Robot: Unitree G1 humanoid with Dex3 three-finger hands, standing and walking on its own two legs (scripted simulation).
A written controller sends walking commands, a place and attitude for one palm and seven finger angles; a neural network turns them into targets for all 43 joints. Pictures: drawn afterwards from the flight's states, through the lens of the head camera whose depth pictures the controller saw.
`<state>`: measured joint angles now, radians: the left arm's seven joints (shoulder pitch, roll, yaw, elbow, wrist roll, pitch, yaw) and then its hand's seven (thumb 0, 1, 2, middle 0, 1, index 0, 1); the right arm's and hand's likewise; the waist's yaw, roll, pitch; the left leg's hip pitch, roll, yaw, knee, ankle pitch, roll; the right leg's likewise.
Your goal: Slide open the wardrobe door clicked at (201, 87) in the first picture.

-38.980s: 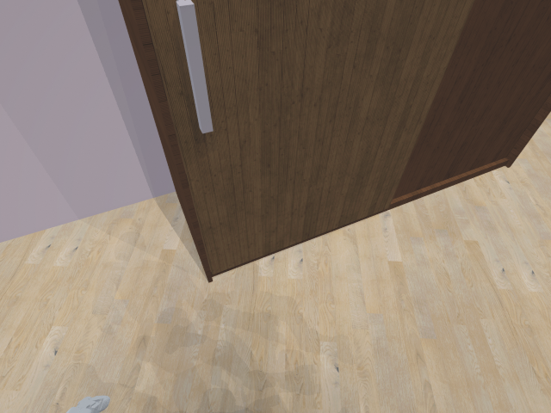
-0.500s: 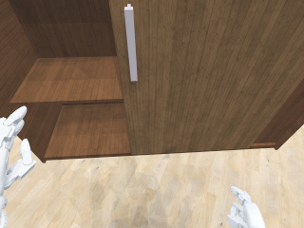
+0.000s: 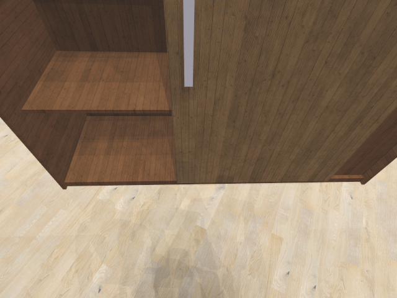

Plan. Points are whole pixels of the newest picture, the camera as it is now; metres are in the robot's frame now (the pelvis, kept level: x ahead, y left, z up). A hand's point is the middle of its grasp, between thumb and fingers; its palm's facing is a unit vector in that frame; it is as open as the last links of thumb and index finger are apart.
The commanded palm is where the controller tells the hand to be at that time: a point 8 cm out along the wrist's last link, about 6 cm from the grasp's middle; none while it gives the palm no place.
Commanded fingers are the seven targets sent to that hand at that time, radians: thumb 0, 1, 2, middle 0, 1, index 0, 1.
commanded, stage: let the arm hang, fingers relaxed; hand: left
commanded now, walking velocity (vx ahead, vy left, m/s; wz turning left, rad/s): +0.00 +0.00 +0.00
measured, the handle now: (188, 39) +0.73 +0.08 +0.13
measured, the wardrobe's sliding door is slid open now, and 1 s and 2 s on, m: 0.62 0.62 0.62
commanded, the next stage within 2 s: look to check the result in 0.56 s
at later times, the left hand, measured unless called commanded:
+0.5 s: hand out of the picture +0.04 +0.19 -0.18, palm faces -0.01 -0.98 -0.18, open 7.3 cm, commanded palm none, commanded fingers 0.00 0.90 0.90 -0.20 -0.30 -0.20 -0.30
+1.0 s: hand out of the picture +0.03 +0.20 -0.18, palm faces -0.02 -0.98 -0.18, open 7.4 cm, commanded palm none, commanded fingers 0.00 0.90 0.90 -0.20 -0.30 -0.20 -0.30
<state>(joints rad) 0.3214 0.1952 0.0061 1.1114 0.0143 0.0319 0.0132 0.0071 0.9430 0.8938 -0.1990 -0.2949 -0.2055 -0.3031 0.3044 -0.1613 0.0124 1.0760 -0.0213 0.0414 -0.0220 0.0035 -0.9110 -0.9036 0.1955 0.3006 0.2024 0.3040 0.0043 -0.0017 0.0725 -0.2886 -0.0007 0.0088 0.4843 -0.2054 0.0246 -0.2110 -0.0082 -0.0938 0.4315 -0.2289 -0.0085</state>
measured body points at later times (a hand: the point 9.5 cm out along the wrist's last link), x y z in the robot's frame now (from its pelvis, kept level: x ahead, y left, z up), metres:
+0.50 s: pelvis +0.01 +0.02 +0.00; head +0.03 +0.03 +0.45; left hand +0.04 +0.24 -0.16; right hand +0.02 -0.21 -0.15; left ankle +0.03 +0.10 -0.74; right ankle +0.00 -0.11 -0.74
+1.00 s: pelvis +0.03 +0.02 +0.00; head +0.05 +0.03 +0.45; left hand +0.03 +0.25 -0.16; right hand +0.03 -0.21 -0.15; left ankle +0.03 +0.10 -0.74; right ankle +0.00 -0.11 -0.74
